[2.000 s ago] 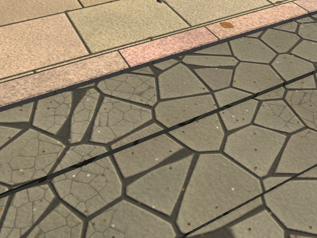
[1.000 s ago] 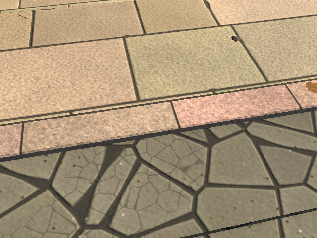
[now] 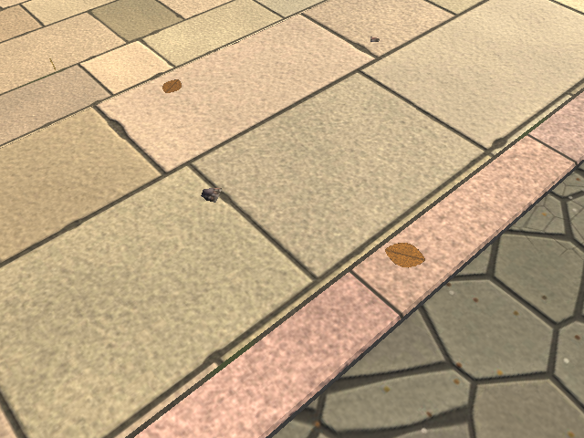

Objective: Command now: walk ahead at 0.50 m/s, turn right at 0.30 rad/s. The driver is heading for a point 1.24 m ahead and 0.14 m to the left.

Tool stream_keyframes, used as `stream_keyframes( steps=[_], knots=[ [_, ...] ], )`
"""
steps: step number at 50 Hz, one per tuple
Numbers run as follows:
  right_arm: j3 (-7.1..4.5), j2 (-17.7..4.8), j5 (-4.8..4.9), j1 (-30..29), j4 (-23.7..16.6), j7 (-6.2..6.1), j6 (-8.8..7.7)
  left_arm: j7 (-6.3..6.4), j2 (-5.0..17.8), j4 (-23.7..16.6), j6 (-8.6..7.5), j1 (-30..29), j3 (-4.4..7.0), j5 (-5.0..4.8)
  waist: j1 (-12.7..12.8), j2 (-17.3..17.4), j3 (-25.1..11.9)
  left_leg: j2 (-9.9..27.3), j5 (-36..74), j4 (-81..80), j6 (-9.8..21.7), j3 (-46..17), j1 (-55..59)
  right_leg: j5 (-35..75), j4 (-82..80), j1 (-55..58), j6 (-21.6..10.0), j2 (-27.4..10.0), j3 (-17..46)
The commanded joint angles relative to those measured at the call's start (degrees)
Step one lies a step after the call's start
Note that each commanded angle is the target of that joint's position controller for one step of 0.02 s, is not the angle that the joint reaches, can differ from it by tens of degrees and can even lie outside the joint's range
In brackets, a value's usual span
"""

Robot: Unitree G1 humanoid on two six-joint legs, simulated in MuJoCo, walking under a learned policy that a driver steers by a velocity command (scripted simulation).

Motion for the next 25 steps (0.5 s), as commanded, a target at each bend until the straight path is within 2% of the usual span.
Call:
stream_keyframes(
  steps=[1,2,4,5,8,10,11,12,13,14,15,16,17,18,19,22,25],
  knots=[
    [-1.30,-5.4,0.48,1.0,-1.3,0.39,-0.48,-0.44,1.6,-5.0,-0.35,0.7,0.37,-0.64,1.9,8.9,0.2,13.0,-7.4,-20.6,10.5,-18.1,7.9,-0.1,-5.0,-8.9,-0.5,-4.9,1.2],
    [-1.62,-6.3,0.89,0.8,-0.8,0.46,-0.53,-0.37,1.1,-5.1,-0.24,-0.4,0.06,-0.33,1.9,9.0,0.9,12.5,-4.6,-21.6,11.0,-15.0,6.7,0.4,-10.5,-7.4,-0.2,-4.9,0.0],
    [-2.35,-9.1,1.37,-0.7,-0.4,0.45,-0.34,-0.65,-0.6,-5.0,-0.79,-2.1,-0.92,0.49,2.0,8.6,0.0,11.6,0.6,-22.4,11.2,-9.9,3.7,4.1,-22.7,0.2,-0.4,-5.0,-2.4],
    [-2.65,-10.1,1.61,-0.5,-0.2,0.59,-0.35,-0.88,0.0,-4.8,-1.20,-2.8,-0.88,0.81,1.6,9.0,-1.1,12.1,1.9,-22.3,11.4,-9.2,4.0,7.2,-25.4,2.8,-0.3,-4.6,-3.0],
    [-2.98,-11.7,2.58,1.3,1.0,1.00,0.10,-1.24,2.2,-5.3,-1.60,-5.6,-0.24,0.21,0.8,8.6,-1.4,14.0,0.6,-21.1,10.6,-9.1,7.0,12.9,-33.2,5.3,-0.5,-4.1,-3.8],
    [-2.84,-11.6,2.92,2.0,1.8,1.17,0.77,-1.24,2.4,-4.9,-1.62,-5.3,0.15,0.54,1.5,7.2,-1.0,13.7,-2.6,-18.0,9.0,-8.0,6.5,14.4,-38.2,10.2,-1.5,-2.5,-6.1],
    [-2.49,-10.8,2.72,2.7,2.3,1.21,1.06,-1.09,2.8,-4.0,-1.50,-3.3,0.61,0.66,2.3,6.8,-1.2,12.9,-3.9,-15.4,8.2,-7.5,5.5,12.9,-39.3,13.9,-2.1,-1.5,-7.1],
    [-1.74,-9.1,2.07,2.8,2.6,1.14,1.22,-0.66,4.3,-2.7,-1.39,1.4,1.58,0.38,4.7,6.0,-2.4,11.3,-1.9,-9.8,6.6,-6.0,3.6,11.5,-40.8,19.8,-3.2,-1.4,-6.1],
    [-0.40,-5.3,1.07,2.1,1.9,1.18,1.06,-0.04,8.8,-1.9,-1.48,7.6,3.01,0.74,7.2,-3.1,-4.1,6.1,-2.4,7.8,3.1,0.0,-1.6,8.4,-47.6,26.4,-6.1,-10.5,6.6],
    [0.52,-3.0,0.79,3.5,-1.0,0.80,0.02,0.11,15.1,-2.6,-1.30,10.9,4.09,1.41,6.6,-17.0,-6.4,-1.0,-17.5,26.8,0.0,1.2,-20.5,-4.1,-56.3,37.3,-14.4,-21.6,31.7],
    [-0.66,-7.7,1.79,2.4,-0.8,0.64,-0.72,-0.29,11.5,-2.2,-2.08,11.6,3.19,0.76,7.5,-11.6,-6.5,0.9,-20.1,37.1,0.6,-5.3,-27.2,-10.9,-58.4,37.2,-16.7,-22.6,38.6],
    [-1.15,-9.2,2.68,0.9,-1.0,0.96,-1.15,-0.51,8.5,-2.4,-2.76,9.5,2.11,0.62,6.3,-8.5,-3.6,3.6,-15.2,39.4,1.9,-6.8,-30.1,-9.8,-57.5,35.2,-15.2,-21.4,33.2],
    [-0.91,-8.3,2.41,0.2,-0.5,1.00,-1.21,-0.68,6.6,-2.7,-3.03,6.9,1.50,0.89,5.2,-5.3,-2.3,5.3,-10.0,38.2,2.1,-6.7,-28.5,-4.6,-57.6,31.8,-13.9,-18.8,26.8],
    [-0.91,-7.7,1.55,-0.4,-0.3,0.95,-1.17,-0.78,5.5,-2.8,-3.04,4.3,1.12,1.10,4.0,-3.3,-1.1,6.4,-6.5,35.1,1.8,-6.9,-26.5,2.2,-58.4,28.3,-12.9,-17.0,22.4],
    [-1.03,-7.3,1.22,-0.5,-0.2,1.10,-0.80,-0.79,4.5,-2.9,-3.09,2.7,0.76,1.37,2.6,-3.0,-0.4,7.3,-4.2,32.8,1.5,-7.0,-23.4,8.6,-59.4,25.0,-12.1,-15.4,18.6],
    [-0.58,-5.3,0.99,-1.6,-0.1,1.36,0.41,-0.42,5.0,-1.7,-3.59,2.9,1.12,1.17,1.6,-1.6,-0.5,6.8,1.4,27.2,-0.4,-5.7,-20.9,22.7,-61.5,23.1,-12.1,-13.8,11.1],
    [0.31,-3.3,0.97,-5.7,-1.0,1.68,1.06,0.12,5.2,0.1,-3.22,4.9,1.26,0.91,2.6,-1.1,0.4,6.2,6.6,19.3,-1.5,-4.6,-20.4,27.1,-62.0,23.4,-11.2,-12.8,5.9]
  ],
)
Next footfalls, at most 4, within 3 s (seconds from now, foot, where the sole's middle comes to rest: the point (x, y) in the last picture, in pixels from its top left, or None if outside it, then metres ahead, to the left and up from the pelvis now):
0.26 right None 0.23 -0.14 -0.76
0.68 left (255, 408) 0.55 0.09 -0.72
1.18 right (386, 330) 0.74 -0.23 -0.72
1.78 left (282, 275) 0.90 0.03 -0.72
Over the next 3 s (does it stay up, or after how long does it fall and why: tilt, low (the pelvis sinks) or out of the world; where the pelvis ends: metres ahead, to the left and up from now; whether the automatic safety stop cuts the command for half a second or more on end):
stays up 1.22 0.10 0.05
